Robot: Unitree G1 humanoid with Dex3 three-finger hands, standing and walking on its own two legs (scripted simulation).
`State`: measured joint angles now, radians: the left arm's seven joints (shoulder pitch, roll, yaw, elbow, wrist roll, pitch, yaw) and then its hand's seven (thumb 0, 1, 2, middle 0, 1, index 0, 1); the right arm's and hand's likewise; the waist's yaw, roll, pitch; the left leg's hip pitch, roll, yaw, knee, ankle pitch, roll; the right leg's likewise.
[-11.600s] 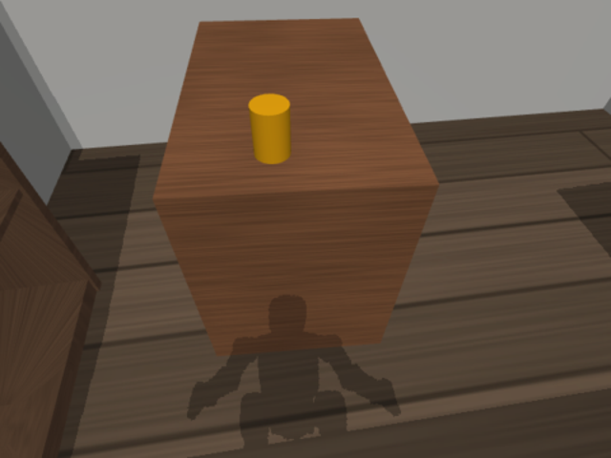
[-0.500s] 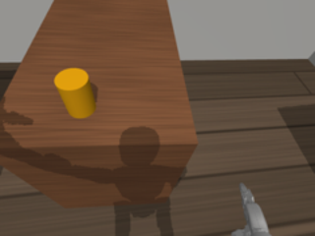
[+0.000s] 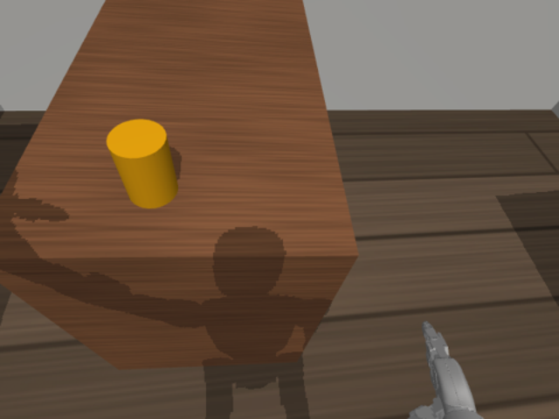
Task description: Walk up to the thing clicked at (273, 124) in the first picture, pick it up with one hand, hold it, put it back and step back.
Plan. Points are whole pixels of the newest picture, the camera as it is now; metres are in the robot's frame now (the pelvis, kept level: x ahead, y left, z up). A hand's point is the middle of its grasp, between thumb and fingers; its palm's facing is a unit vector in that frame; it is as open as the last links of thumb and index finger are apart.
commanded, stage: approach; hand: left
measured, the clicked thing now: (146, 165) +0.50 +0.16 +0.05
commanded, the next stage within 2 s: close in in 0.16 s
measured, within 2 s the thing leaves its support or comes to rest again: leaves its support in 1.92 s
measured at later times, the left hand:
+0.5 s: hand (119, 159) +0.51 +0.20 +0.06, palm faces +0.10 -0.99 +0.04, open 17.5 cm
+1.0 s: hand (142, 167) +0.50 +0.17 +0.06, palm faces +0.11 -0.99 +0.01, open 17.6 cm
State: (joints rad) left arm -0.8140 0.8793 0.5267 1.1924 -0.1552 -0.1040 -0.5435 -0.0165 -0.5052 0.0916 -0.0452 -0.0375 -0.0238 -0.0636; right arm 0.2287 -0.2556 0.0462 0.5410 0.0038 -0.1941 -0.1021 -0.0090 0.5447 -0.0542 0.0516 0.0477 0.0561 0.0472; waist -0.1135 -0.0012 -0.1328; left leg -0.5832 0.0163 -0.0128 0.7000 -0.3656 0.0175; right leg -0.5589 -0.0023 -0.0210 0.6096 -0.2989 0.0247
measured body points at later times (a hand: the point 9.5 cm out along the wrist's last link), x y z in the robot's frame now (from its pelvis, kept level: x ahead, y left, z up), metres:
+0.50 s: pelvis -0.02 +0.00 -0.04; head +0.11 +0.02 +0.40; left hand +0.50 +0.25 +0.06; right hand +0.10 -0.28 -0.08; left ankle -0.02 +0.10 -0.72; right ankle -0.01 -0.14 -0.72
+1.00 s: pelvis -0.02 -0.01 -0.04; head +0.09 +0.00 +0.40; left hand +0.49 +0.22 +0.06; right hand +0.13 -0.28 -0.08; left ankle -0.02 +0.10 -0.72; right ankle -0.01 -0.14 -0.72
